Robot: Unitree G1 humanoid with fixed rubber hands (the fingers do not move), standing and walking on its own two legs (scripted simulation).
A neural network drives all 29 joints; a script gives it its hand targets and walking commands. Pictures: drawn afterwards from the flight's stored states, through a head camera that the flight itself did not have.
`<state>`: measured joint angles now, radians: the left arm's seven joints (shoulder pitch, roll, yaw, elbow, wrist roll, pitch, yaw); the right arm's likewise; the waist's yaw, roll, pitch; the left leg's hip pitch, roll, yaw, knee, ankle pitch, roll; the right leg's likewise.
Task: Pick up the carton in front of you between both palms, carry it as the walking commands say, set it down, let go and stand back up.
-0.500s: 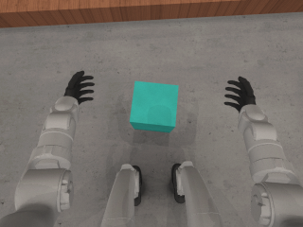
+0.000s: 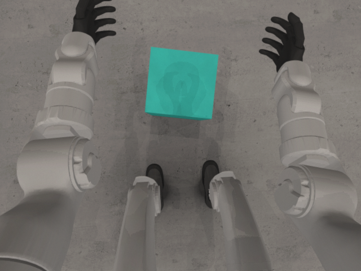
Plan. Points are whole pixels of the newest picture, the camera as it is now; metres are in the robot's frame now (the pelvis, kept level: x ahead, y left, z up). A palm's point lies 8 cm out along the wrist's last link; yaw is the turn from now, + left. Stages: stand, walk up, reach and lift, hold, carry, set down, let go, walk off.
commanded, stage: reach and lift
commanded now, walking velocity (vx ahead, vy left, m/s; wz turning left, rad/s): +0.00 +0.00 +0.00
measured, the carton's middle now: (180, 89) +0.50 -0.01 -0.51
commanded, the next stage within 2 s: none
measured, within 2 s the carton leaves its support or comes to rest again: leaves its support in 1.54 s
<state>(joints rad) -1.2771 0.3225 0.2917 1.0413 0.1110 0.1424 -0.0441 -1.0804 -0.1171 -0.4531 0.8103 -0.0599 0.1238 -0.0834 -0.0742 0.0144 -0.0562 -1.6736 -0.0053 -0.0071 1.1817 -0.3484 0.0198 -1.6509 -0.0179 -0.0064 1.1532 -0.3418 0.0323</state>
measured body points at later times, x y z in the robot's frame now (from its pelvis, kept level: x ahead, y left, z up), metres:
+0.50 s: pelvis -0.05 -0.01 -0.21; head +0.31 +0.00 +0.06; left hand +0.53 +0.17 -0.37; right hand +0.49 -0.21 -0.36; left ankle +0.06 +0.11 -0.60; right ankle +0.07 -0.14 -0.60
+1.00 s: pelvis -0.05 -0.01 -0.27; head +0.33 +0.00 -0.03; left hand +0.54 +0.15 -0.44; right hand +0.50 -0.20 -0.44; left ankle +0.06 +0.11 -0.60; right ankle +0.07 -0.14 -0.60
